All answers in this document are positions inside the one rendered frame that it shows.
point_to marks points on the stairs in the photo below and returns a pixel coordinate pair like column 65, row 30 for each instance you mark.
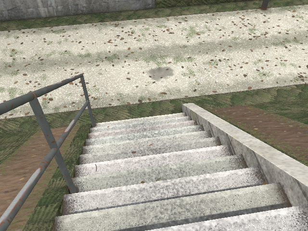
column 166, row 173

